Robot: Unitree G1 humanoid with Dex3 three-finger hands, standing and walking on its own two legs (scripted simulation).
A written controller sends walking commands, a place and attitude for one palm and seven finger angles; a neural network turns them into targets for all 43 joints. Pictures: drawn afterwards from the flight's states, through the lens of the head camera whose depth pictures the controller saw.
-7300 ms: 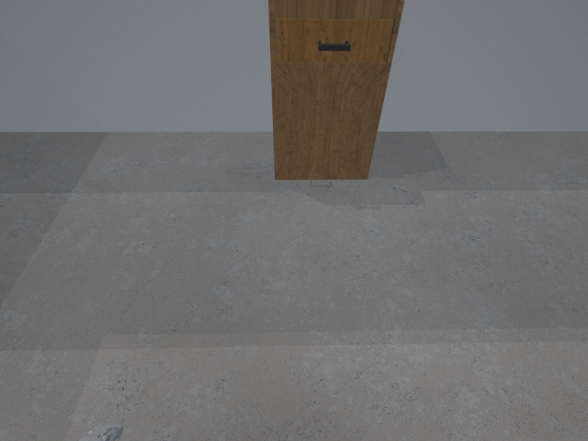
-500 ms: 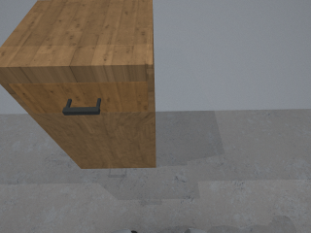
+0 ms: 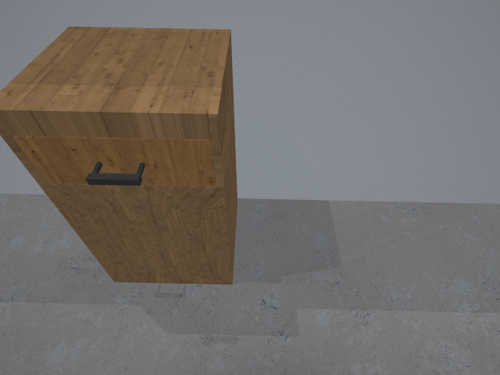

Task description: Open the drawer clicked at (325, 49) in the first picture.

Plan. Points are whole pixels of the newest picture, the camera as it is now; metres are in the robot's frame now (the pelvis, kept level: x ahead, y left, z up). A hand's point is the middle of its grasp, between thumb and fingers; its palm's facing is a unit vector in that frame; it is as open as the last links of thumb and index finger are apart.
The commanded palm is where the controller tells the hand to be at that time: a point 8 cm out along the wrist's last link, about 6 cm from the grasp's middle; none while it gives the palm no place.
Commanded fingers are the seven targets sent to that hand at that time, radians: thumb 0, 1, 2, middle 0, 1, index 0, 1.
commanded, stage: come to a stop and stand still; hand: left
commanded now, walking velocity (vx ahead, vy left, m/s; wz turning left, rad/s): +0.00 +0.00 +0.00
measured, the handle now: (117, 173) +0.55 +0.36 -0.06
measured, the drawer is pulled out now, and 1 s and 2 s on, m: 0.00 0.00 0.00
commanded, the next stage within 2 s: look again from close up in 1.04 s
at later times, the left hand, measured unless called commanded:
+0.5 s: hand out of the picture -0.04 +0.18 -0.17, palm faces +0.04 -0.99 -0.15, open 7.4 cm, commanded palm none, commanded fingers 0.00 0.90 0.90 -0.20 -0.30 -0.20 -0.30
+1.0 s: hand out of the picture +0.00 +0.21 -0.17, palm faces +0.03 -0.99 -0.17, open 7.4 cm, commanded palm none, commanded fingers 0.00 0.90 0.90 -0.20 -0.30 -0.20 -0.30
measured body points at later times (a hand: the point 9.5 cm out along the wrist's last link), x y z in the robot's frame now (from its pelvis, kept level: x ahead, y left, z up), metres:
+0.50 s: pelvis -0.01 +0.03 +0.01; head -0.01 +0.03 +0.46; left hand -0.04 +0.24 -0.16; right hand -0.08 -0.17 -0.16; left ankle -0.05 +0.14 -0.74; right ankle +0.02 -0.05 -0.74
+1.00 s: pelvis +0.02 +0.05 +0.00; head +0.02 +0.05 +0.45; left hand +0.00 +0.26 -0.16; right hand -0.01 -0.15 -0.16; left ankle -0.05 +0.14 -0.74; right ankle +0.02 -0.05 -0.74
